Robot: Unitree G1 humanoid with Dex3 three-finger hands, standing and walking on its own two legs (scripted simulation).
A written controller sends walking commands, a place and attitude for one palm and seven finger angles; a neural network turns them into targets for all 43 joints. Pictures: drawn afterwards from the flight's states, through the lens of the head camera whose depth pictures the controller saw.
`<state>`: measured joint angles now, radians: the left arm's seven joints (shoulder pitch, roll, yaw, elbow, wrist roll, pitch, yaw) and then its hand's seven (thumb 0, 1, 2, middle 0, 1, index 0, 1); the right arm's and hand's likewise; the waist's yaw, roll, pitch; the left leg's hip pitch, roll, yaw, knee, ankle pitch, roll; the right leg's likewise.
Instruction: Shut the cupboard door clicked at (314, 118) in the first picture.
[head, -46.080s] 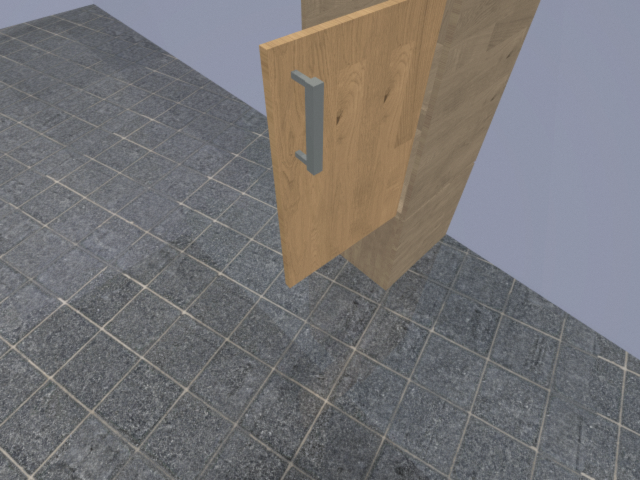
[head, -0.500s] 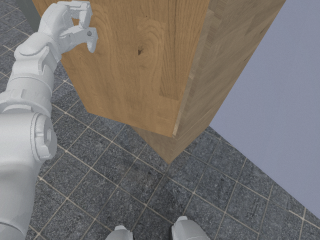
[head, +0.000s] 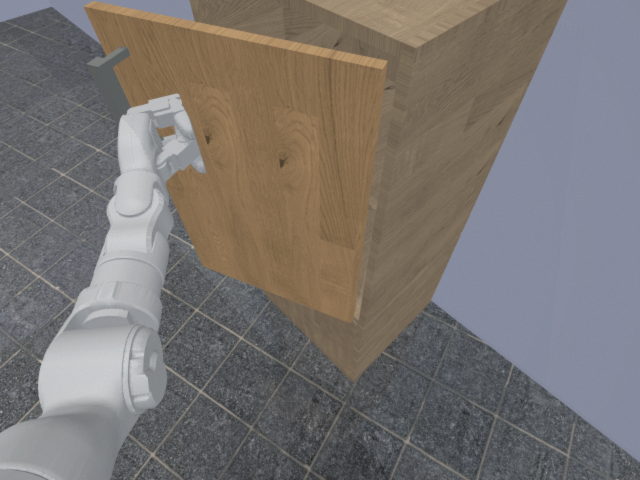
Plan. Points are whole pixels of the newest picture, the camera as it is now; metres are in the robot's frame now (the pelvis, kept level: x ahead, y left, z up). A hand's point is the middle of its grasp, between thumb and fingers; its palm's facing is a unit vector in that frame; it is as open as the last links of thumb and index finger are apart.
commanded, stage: pull the fist back off the door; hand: left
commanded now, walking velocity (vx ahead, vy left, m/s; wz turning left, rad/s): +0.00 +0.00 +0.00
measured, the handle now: (133, 109) +0.60 +0.23 +0.14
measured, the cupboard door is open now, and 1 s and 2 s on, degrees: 23 23 23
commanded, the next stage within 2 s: draw the hand back to the body in 0.34 s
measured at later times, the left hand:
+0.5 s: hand (205, 179) +0.45 +0.11 +0.15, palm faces +0.05 -1.00 +0.01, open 3.1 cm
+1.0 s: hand (98, 269) +0.31 +0.19 +0.17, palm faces +0.07 -1.00 -0.05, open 3.1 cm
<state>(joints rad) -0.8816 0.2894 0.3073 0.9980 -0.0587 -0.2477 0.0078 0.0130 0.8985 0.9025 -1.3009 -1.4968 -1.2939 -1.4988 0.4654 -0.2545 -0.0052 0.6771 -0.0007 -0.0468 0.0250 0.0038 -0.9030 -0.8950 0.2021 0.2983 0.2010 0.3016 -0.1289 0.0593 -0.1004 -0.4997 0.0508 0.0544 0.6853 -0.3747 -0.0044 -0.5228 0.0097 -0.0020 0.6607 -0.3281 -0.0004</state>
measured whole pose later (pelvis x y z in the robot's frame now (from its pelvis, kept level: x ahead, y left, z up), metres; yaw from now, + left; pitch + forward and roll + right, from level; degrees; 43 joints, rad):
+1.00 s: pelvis -0.01 +0.01 +0.02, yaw +3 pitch -1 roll +0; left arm -0.22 0.23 0.16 0.18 -0.20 0.07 -0.13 0.01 0.90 0.90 -1.27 -1.46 -1.26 -1.46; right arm 0.20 -0.27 0.03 0.61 0.07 -0.07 -0.07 0.01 -0.90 -0.90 0.20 0.30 0.20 0.30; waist 0.02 0.05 -0.06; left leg -0.22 0.01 0.03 0.54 -0.30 0.01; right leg -0.23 -0.03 -0.03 0.53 -0.28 0.01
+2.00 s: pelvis -0.01 +0.01 +0.02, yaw +3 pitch -5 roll +0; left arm 0.44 0.32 0.32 -0.36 -0.06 -0.07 0.10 0.01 0.89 0.90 -0.22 -0.31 -0.21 -0.31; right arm 0.18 -0.22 0.03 0.63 0.00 -0.08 -0.08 0.01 -0.90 -0.90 0.20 0.30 0.20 0.30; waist 0.07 0.06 0.01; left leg -0.06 0.01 0.02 0.41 -0.26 0.01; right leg -0.07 -0.03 -0.04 0.39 -0.23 0.01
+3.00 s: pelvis -0.11 +0.02 +0.00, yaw +3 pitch +0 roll -2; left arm 0.49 0.40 0.42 -0.50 -0.02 -0.26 0.16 0.01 0.89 0.90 -0.22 -0.30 -0.21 -0.30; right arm 0.26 -0.22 0.01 0.59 0.00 -0.04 -0.09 0.01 -0.90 -0.90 0.20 0.30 0.20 0.30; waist 0.00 0.00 0.00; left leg -0.44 0.00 0.02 0.64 -0.24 0.05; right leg -0.40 -0.02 -0.01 0.55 -0.18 0.03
